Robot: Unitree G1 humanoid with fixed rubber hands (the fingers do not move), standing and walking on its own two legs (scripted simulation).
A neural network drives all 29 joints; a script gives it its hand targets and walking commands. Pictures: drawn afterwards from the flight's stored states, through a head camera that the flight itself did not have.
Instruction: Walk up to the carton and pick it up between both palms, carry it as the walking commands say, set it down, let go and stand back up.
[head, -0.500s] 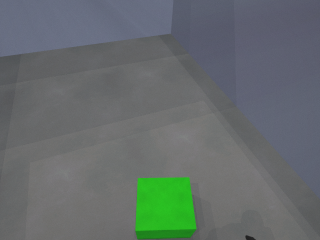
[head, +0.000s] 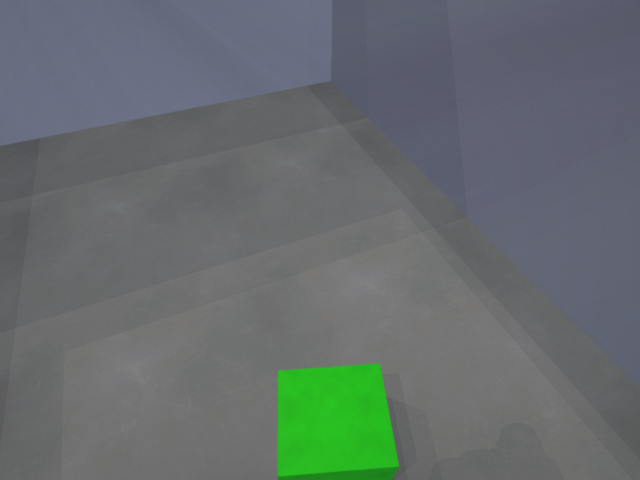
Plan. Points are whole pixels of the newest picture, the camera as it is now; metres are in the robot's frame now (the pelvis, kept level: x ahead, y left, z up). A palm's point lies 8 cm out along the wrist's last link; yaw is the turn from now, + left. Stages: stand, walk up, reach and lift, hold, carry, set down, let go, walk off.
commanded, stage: walk up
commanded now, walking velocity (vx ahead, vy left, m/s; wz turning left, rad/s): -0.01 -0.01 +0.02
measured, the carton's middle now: (332, 427) +0.42 -0.03 -0.68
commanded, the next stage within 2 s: stand in 0.34 s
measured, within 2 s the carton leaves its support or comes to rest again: neither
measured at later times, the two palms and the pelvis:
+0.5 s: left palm out of the picture -0.02 +0.21 -0.14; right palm out of the picture -0.01 -0.24 -0.15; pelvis -0.01 -0.01 +0.00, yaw +0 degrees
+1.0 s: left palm out of the picture +0.14 +0.23 -0.15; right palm out of the picture +0.16 -0.22 -0.16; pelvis -0.01 +0.01 -0.04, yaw +1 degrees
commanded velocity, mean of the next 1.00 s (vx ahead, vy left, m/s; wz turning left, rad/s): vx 0.00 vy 0.00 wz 0.00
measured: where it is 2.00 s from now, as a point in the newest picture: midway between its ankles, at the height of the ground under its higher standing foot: outside the picture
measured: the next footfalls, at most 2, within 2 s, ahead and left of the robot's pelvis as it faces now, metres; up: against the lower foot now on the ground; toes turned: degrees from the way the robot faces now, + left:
none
